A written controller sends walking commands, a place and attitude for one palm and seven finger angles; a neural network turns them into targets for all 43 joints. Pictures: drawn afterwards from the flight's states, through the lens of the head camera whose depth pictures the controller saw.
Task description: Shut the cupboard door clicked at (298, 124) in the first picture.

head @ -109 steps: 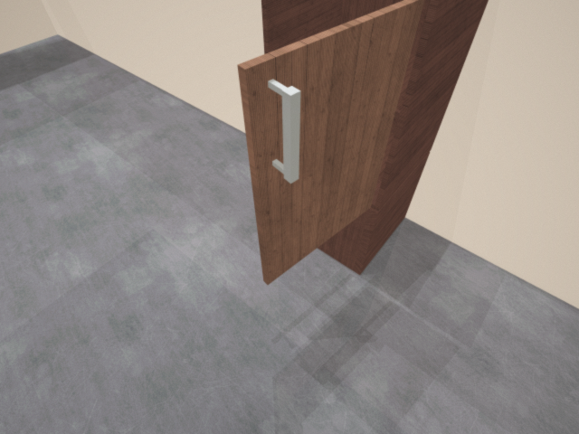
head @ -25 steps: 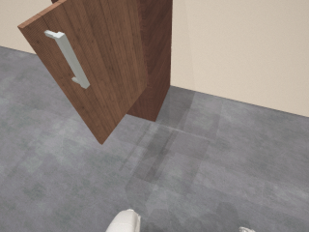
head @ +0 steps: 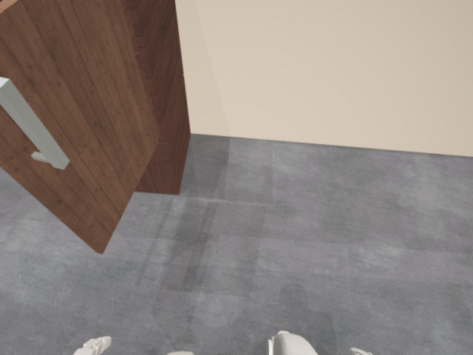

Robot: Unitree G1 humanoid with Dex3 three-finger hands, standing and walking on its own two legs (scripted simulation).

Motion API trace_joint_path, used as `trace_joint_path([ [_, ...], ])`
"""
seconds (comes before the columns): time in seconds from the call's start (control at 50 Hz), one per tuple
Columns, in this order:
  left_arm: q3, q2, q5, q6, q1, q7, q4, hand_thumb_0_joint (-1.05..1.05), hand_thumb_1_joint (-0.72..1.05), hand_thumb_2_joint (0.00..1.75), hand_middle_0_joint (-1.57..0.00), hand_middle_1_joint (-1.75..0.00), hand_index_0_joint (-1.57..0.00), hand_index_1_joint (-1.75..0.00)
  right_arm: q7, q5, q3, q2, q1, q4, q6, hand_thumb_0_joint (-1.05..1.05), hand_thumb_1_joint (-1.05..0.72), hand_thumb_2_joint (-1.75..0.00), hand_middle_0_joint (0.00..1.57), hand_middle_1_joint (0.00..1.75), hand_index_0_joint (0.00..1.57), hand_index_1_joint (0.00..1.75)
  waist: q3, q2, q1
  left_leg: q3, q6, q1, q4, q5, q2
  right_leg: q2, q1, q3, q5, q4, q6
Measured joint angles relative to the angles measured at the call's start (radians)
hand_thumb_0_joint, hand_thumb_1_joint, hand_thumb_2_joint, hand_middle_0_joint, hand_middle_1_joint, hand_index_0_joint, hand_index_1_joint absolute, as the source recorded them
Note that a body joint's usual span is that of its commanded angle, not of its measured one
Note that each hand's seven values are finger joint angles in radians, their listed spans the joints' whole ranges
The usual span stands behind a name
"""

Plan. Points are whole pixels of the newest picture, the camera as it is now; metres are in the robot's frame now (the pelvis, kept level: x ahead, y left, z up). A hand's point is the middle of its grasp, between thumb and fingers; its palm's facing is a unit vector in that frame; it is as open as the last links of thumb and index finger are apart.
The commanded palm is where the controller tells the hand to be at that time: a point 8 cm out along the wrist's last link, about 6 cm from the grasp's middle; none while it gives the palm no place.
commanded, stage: walk around to get in front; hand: left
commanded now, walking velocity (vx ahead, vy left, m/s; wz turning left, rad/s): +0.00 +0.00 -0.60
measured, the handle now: (23, 127) +0.38 +0.36 +0.13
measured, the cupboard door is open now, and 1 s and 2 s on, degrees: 80 80 80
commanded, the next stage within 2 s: none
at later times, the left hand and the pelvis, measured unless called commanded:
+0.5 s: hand (173, 318) +0.19 +0.14 -0.19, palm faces -0.30 -0.94 -0.17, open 7.4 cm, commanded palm none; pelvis +0.03 -0.01 -0.01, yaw -19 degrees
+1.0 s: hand (213, 304) +0.21 +0.06 -0.16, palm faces -0.55 -0.79 -0.26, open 7.4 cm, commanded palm none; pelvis +0.03 -0.05 +0.00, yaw -36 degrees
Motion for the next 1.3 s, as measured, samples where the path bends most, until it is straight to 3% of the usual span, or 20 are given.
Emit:
trace_joint_path([
  [0.1,-0.01,0.005,-0.001,-0.008,-0.027,-0.011,-0.02,0.0,0.91,0.9,-0.19,-0.3,-0.19,-0.29,0.011,0.0,-0.016,-0.036,0.049,0.016,0.008,0.0,-0.9,-0.9,0.2,0.3,0.2,0.3,0.006,0.037,-0.03,0.066,-0.026,0.008,0.05,-0.047,0.05,-0.022,0.087,-0.039,0.069,-0.275,-0.023],
  [0.14,-0.017,0.013,0.0,-0.023,-0.026,-0.012,-0.03,0.0,0.91,0.9,-0.19,-0.3,-0.19,-0.29,0.018,0.007,-0.024,-0.052,0.076,0.019,0.015,0.0,-0.9,-0.9,0.2,0.3,0.2,0.3,-0.006,0.034,-0.04,0.088,-0.04,-0.018,0.134,-0.092,0.062,-0.026,0.155,-0.045,0.215,-0.424,-0.054],
  [0.16,-0.017,0.011,0.002,-0.036,-0.026,-0.005,-0.03,0.0,0.91,0.9,-0.2,-0.3,-0.19,-0.29,0.021,0.013,-0.029,-0.063,0.076,0.025,0.024,0.0,-0.9,-0.9,0.2,0.3,0.2,0.3,-0.009,0.035,-0.039,0.076,-0.045,-0.055,0.231,-0.152,0.06,-0.022,0.151,-0.033,0.189,-0.424,-0.074],
  [0.22,-0.032,-0.017,-0.002,-0.045,-0.032,0.018,-0.021,0.0,0.91,0.9,-0.2,-0.3,-0.2,-0.29,0.017,0.022,-0.043,-0.097,0.043,0.041,0.053,0.01,-0.9,-0.9,0.2,0.3,0.2,0.3,0.015,0.062,-0.054,-0.022,-0.045,-0.169,0.525,-0.236,0.022,0.005,0.142,-0.006,0.15,-0.393,-0.075],
  [0.28,-0.04,-0.032,0.001,-0.032,-0.025,0.033,-0.017,0.0,0.91,0.9,-0.2,-0.3,-0.2,-0.29,0.02,0.022,-0.044,-0.095,0.018,0.037,0.054,0.01,-0.91,-0.9,0.2,0.3,0.2,0.3,0.019,0.039,-0.06,-0.037,-0.052,-0.232,0.601,-0.188,-0.005,0.013,0.158,0.034,0.183,-0.442,-0.066],
  [0.34,-0.046,-0.04,0.005,-0.025,-0.019,0.035,-0.008,0.0,0.91,0.9,-0.2,-0.3,-0.2,-0.3,0.022,0.025,-0.039,-0.078,0.006,0.02,0.043,0.01,-0.91,-0.9,0.2,0.29,0.2,0.3,0.016,0.003,-0.06,-0.036,-0.057,-0.227,0.487,-0.166,-0.024,0.016,0.169,0.073,0.204,-0.476,-0.065],
  [0.42,-0.049,-0.051,0.002,-0.015,-0.013,0.027,0.002,0.0,0.91,0.9,-0.2,-0.3,-0.2,-0.3,0.019,0.028,-0.028,-0.057,0.004,0.004,0.019,0.0,-0.91,-0.9,0.2,0.29,0.2,0.3,0.001,-0.02,-0.057,-0.033,-0.051,-0.143,0.212,-0.068,-0.049,0.03,0.16,0.115,0.193,-0.457,-0.048],
  [0.46,-0.048,-0.056,-0.007,-0.005,-0.011,0.022,0.004,0.0,0.9,0.9,-0.2,-0.3,-0.2,-0.3,0.016,0.021,-0.022,-0.052,0.019,-0.001,-0.001,0.0,-0.91,-0.9,0.2,0.3,0.2,0.3,-0.018,-0.01,-0.058,-0.037,-0.023,-0.11,0.107,-0.011,-0.039,0.049,0.123,0.117,0.127,-0.383,-0.041],
  [0.52,-0.035,-0.041,-0.005,0.007,-0.024,0.013,0.008,0.0,0.91,0.9,-0.2,-0.3,-0.2,-0.3,0.012,0.004,-0.004,-0.02,0.034,0.003,-0.008,0.0,-0.91,-0.9,0.2,0.3,0.2,0.3,-0.012,-0.029,-0.043,0.002,0.014,-0.088,0.12,-0.028,-0.021,0.044,0.038,0.074,-0.031,-0.092,-0.031],
  [0.6,-0.023,-0.033,-0.002,0.008,-0.036,-0.002,0.002,0.0,0.91,0.9,-0.2,-0.3,-0.2,-0.29,0.009,-0.003,0.008,0.006,0.07,0.005,-0.01,0.0,-0.9,-0.9,0.2,0.3,0.2,0.3,-0.018,-0.013,-0.035,0.033,0.007,-0.036,0.038,0.004,0.012,0.009,-0.01,-0.002,-0.011,0.068,-0.009],
  [0.72,-0.023,-0.033,-0.003,0.002,-0.037,-0.013,-0.012,0.0,0.91,0.9,-0.2,-0.3,-0.2,-0.29,0.016,-0.003,-0.003,-0.004,0.09,0.017,-0.004,0.0,-0.91,-0.9,0.2,0.3,0.21,0.3,-0.023,0.031,-0.044,0.105,-0.022,-0.003,0.022,-0.005,0.061,-0.024,0.073,-0.052,0.027,-0.194,-0.015],
  [0.78,-0.029,-0.026,-0.001,-0.016,-0.025,-0.013,-0.019,0.0,0.91,0.9,-0.2,-0.3,-0.2,-0.29,0.026,0.005,-0.015,-0.023,0.107,0.018,0.005,0.0,-0.9,-0.9,0.21,0.3,0.21,0.3,-0.034,0.041,-0.05,0.139,-0.047,-0.022,0.111,-0.059,0.084,-0.024,0.17,-0.065,0.186,-0.423,-0.044],
  [0.8,-0.027,-0.026,0.002,-0.029,-0.023,-0.006,-0.018,0.0,0.91,0.9,-0.2,-0.3,-0.2,-0.29,0.028,0.011,-0.021,-0.032,0.102,0.022,0.014,0.0,-0.9,-0.9,0.2,0.3,0.21,0.3,-0.036,0.044,-0.047,0.127,-0.052,-0.053,0.195,-0.121,0.085,-0.019,0.17,-0.055,0.164,-0.43,-0.065],
  [0.84,-0.033,-0.041,-0.003,-0.04,-0.026,0.01,-0.007,0.0,0.91,0.9,-0.2,-0.3,-0.2,-0.29,0.024,0.018,-0.031,-0.058,0.071,0.036,0.041,0.0,-0.9,-0.9,0.2,0.3,0.2,0.3,-0.015,0.068,-0.052,0.037,-0.051,-0.129,0.4,-0.221,0.058,0.0,0.159,-0.043,0.134,-0.392,-0.088],
  [0.92,-0.037,-0.059,-0.003,-0.038,-0.007,0.035,-0.001,0.0,0.91,0.9,-0.2,-0.3,-0.2,-0.29,0.021,0.021,-0.041,-0.073,0.017,0.036,0.056,0.01,-0.91,-0.9,0.2,0.3,0.2,0.3,0.006,0.054,-0.048,-0.024,-0.058,-0.233,0.582,-0.183,0.005,0.014,0.181,-0.002,0.174,-0.451,-0.095],
  [1.1,-0.039,-0.069,0.003,-0.021,0.036,0.028,0.033,0.0,0.9,0.9,-0.2,-0.3,-0.2,-0.3,0.02,0.029,-0.035,-0.048,-0.042,-0.003,0.028,0.0,-0.91,-0.9,0.2,0.29,0.2,0.3,-0.012,-0.006,-0.026,-0.051,-0.053,-0.156,0.242,-0.099,-0.057,0.047,0.186,0.094,0.203,-0.495,-0.086],
  [1.14,-0.036,-0.068,-0.003,-0.014,0.045,0.027,0.036,0.0,0.9,0.9,-0.2,-0.3,-0.2,-0.3,0.018,0.029,-0.027,-0.045,-0.035,-0.011,0.012,0.0,-0.91,-0.9,0.2,0.3,0.2,0.3,-0.03,-0.003,-0.026,-0.052,-0.038,-0.09,0.082,-0.013,-0.054,0.068,0.165,0.107,0.184,-0.459,-0.076],
  [1.2,-0.027,-0.049,-0.008,0.001,0.029,0.02,0.038,0.0,0.91,0.9,-0.2,-0.3,-0.2,-0.3,0.012,0.01,-0.012,-0.023,-0.024,-0.01,-0.003,0.0,-0.91,-0.9,0.2,0.3,0.2,0.3,-0.026,-0.026,-0.015,-0.021,0.006,-0.079,0.088,-0.012,-0.042,0.065,0.08,0.085,0.002,-0.212,-0.052],
  [1.26,-0.014,-0.033,0.001,0.003,0.017,0.006,0.033,0.0,0.91,0.9,-0.2,-0.3,-0.2,-0.3,0.008,0.001,0.002,-0.005,0.006,-0.012,-0.006,0.0,-0.91,-0.9,0.2,0.3,0.2,0.3,-0.027,-0.027,-0.01,0.01,0.008,-0.042,0.046,-0.008,-0.016,0.038,0.006,0.031,-0.014,0.026,-0.026],
  [1.3,-0.011,-0.027,0.001,0.004,0.008,-0.002,0.024,0.0,0.91,0.9,-0.2,-0.3,-0.2,-0.29,0.006,-0.002,0.005,0.001,0.023,-0.011,-0.006,0.0,-0.9,-0.9,0.2,0.3,0.2,0.3,-0.028,-0.016,-0.01,0.027,0.001,-0.022,0.015,0.004,0.003,0.014,-0.012,0.006,0.003,0.072,-0.012],
])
